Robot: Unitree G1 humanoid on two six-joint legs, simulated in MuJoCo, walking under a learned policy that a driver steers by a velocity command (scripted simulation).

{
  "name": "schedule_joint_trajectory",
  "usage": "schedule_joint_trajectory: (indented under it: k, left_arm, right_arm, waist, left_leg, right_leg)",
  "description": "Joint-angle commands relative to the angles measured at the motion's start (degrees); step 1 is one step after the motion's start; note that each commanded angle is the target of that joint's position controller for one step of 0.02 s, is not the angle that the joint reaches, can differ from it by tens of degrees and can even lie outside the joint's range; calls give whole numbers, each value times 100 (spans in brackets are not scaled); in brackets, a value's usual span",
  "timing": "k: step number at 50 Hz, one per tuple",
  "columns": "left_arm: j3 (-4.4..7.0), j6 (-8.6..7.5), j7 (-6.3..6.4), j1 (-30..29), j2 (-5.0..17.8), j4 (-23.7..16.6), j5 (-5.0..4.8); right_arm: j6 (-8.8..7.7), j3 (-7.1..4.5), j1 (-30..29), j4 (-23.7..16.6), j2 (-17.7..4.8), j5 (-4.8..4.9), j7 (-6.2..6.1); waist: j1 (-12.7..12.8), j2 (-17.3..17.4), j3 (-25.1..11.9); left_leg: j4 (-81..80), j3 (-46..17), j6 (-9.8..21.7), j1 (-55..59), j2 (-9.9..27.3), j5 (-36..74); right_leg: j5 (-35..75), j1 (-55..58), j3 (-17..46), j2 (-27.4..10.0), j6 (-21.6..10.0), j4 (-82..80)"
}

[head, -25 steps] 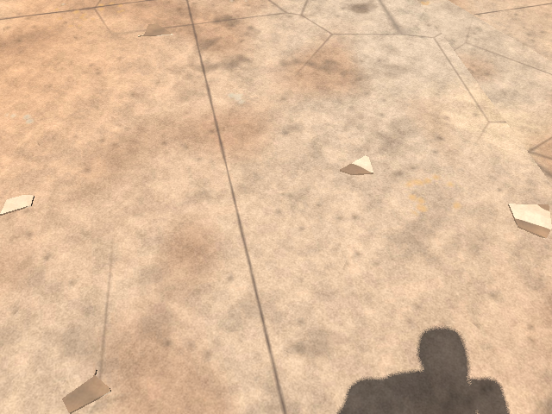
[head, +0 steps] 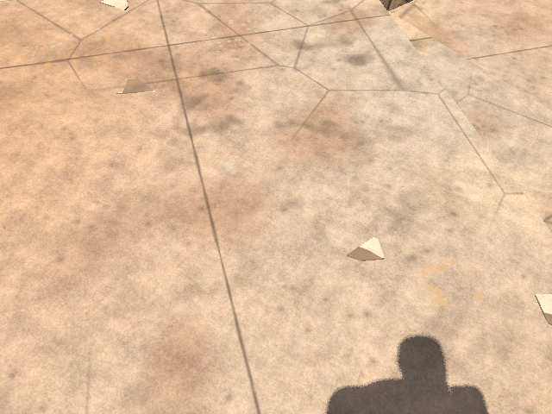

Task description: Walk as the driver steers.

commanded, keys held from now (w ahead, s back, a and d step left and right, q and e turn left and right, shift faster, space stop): w+q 0.52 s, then w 0.48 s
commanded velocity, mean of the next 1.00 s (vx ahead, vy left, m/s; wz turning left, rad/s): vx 0.50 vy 0.00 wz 0.36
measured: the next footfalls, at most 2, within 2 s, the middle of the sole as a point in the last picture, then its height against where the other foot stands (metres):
right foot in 0.42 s outside the picture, level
left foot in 0.92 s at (201, 371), level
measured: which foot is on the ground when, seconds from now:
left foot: down 0.00-0.42, up 0.44-0.90, down 0.92-1.00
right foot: up 0.00-0.40, down 0.42-0.94, up 0.96-1.00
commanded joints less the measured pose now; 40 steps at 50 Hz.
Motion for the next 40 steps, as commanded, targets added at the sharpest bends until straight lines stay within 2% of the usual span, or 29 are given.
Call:
schedule_joint_trajectory:
  k: [1, 4, 6, 8, 11, 14, 16, 18, 19, 20, 21, 22, 23, 24, 25, 26, 27, 28, 30, 32, 34, 37, 40]
  left_arm:
    - [76, -64, -59, -173, 589, -589, 80]
    - [6, 110, -83, -148, 430, -642, 109]
    - [-23, 148, -87, -587, 392, -814, 95]
    - [-46, 156, -93, -1167, 368, -1019, 82]
    - [-95, 138, -123, -1751, 293, -1213, 40]
    - [-133, 98, -132, -2238, 286, -1401, -3]
    - [-144, 53, -123, -2418, 326, -1512, -31]
    - [-112, 5, -99, -2154, 453, -1492, -47]
    - [-74, -21, -67, -1785, 549, -1390, -58]
    - [-13, -65, -9, -1175, 674, -1206, -56]
    - [80, -144, 76, -463, 938, -1070, 18]
    - [194, -143, 187, 346, 1391, -1080, 154]
    - [279, -25, 169, 134, 1662, -1066, 123]
    - [205, 37, 141, -190, 1074, -1101, 37]
    - [97, 33, 113, -476, 618, -1150, -12]
    - [51, 17, 95, -635, 463, -1130, 9]
    - [34, -27, 97, -552, 423, -1044, -1]
    - [32, -79, 79, -474, 416, -954, -19]
    - [58, -205, 19, -251, 459, -805, -72]
    - [84, -262, -16, -129, 512, -680, -96]
    - [94, -256, -32, -9, 522, -559, -100]
    - [102, -223, -60, 130, 543, -398, -127]
    - [132, -178, -55, 482, 667, -180, -131]
  right_arm:
    - [-47, -163, 503, -51, -578, 48, -16]
    - [-145, -210, 766, 82, -718, 100, -34]
    - [-136, -245, 925, 123, -804, 109, -58]
    - [-110, -259, 1155, 173, -796, 118, -72]
    - [-78, -293, 1477, 233, -818, 116, -95]
    - [-47, -310, 1743, 259, -833, 63, -137]
    - [-29, -327, 1780, 231, -868, 13, -169]
    - [-21, -356, 1534, 133, -945, -8, -213]
    - [-26, -372, 1334, 69, -999, -14, -214]
    - [-51, -379, 1191, 31, -1041, 9, -185]
    - [-102, -346, 1153, -5, -921, 77, -125]
    - [-150, -221, 1295, -215, -442, 216, -110]
    - [-103, -195, 1843, -345, -375, 205, -121]
    - [12, -242, 1661, -117, -739, 9, -169]
    - [34, -244, 1254, -125, -717, -39, -103]
    - [56, -228, 1078, -163, -591, -41, -50]
    - [103, -225, 979, -188, -548, -118, 5]
    - [158, -208, 1002, -179, -491, -149, 54]
    - [197, -183, 911, -235, -404, -140, 102]
    - [199, -152, 611, -323, -351, -148, 134]
    - [184, -116, 174, -456, -331, -154, 155]
    - [139, 1, -500, -651, -198, -141, 202]
    - [92, 89, -1037, -799, -157, -122, 221]
  waist:
    - [-46, 231, -101]
    - [37, 422, -273]
    - [-41, 412, -148]
    - [-211, 413, -20]
    - [-454, 464, -84]
    - [-640, 496, -123]
    - [-671, 532, -144]
    - [-456, 596, -192]
    - [-264, 626, -292]
    - [28, 513, -564]
    - [371, 141, -1058]
    - [583, -642, -1948]
    - [140, -1656, -2128]
    - [19, -625, -1305]
    - [28, -104, -677]
    - [-61, -132, -401]
    - [-91, -368, -277]
    - [-152, -511, -255]
    - [-192, -503, -359]
    - [-194, -453, -284]
    - [-137, -407, -134]
    - [-28, -409, -43]
    - [128, -443, 2]
  left_leg:
    - [-1787, -2534, 947, 1270, 1581, 326]
    - [-1871, -2050, 976, 1048, 1297, 1242]
    - [-2011, -1946, 980, 963, 1192, 1160]
    - [-2065, -1932, 878, 1028, 1088, 1173]
    - [-1861, -1929, 673, 1347, 975, 1488]
    - [-1540, -2090, 638, 1747, 1018, 2012]
    - [-1287, -2266, 610, 1939, 1102, 2308]
    - [-1026, -2450, 455, 1850, 1160, 2422]
    - [-773, -2485, 347, 1654, 1119, 2650]
    - [-175, -2418, 225, 1463, 926, 2932]
    - [926, -2123, 79, 1006, 571, 2502]
    - [2528, -1474, -80, 38, 149, 536]
    - [3482, -946, -134, -1259, -385, -2419]
    - [3964, -939, -106, -1654, 188, -1917]
    - [3856, -887, -144, -1582, 343, -1398]
    - [3665, -816, -200, -1456, 499, -1126]
    - [3528, -771, -246, -1354, 590, -1029]
    - [3480, -744, -284, -1234, 607, -956]
    - [3380, -767, -316, -1231, 547, -779]
    - [3133, -817, -371, -1510, 549, -476]
    - [2647, -769, -440, -1761, 577, -121]
    - [1539, -389, -497, -1468, 623, 456]
    - [744, 18, -397, -1030, 646, 527]
  right_leg:
    - [358, -1822, 255, -705, 135, 211]
    - [426, -1655, 62, -750, 388, -265]
    - [743, -1924, -40, -804, 549, -739]
    - [1223, -2167, -103, -822, 671, -1366]
    - [1831, -2197, -119, -714, 722, -2131]
    - [1915, -2213, -119, -561, 692, -2619]
    - [1776, -2074, -76, -458, 621, -2911]
    - [1496, -1432, 24, -376, 494, -3334]
    - [1275, -796, 9, -272, 407, -3530]
    - [1239, 94, -44, -167, 292, -3834]
    - [1140, 1276, 374, -662, 74, -4057]
    - [-57, 2689, 1971, -2186, -271, -4255]
    - [-247, 3052, 4191, -3056, -814, -4851]
    - [-805, 2331, 3841, -2842, -798, -4809]
    - [-465, 1608, 2912, -2499, -674, -4953]
    - [223, 1170, 2174, -2214, -540, -5132]
    - [810, 914, 1698, -2003, -482, -5222]
    - [1287, 758, 1329, -1832, -449, -5288]
    - [2072, 768, 993, -1789, -536, -5343]
    - [2250, 835, 724, -1792, -624, -5514]
    - [2373, 898, 437, -1724, -645, -5644]
    - [2640, 820, -53, -1516, -559, -5677]
    - [2864, 940, -165, -1586, -519, -5591]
